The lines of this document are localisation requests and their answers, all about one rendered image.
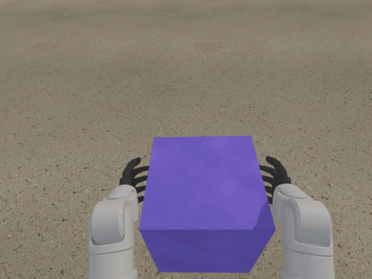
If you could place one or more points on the robot left forearm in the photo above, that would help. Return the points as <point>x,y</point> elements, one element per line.
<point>111,235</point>

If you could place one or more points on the robot right hand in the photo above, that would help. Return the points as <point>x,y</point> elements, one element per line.
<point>279,176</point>

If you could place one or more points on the robot right forearm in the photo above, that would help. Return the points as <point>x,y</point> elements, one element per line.
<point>306,234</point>

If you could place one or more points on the robot left hand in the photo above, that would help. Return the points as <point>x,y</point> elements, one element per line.
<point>129,173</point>

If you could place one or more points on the carton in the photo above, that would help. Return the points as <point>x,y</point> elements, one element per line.
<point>205,207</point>

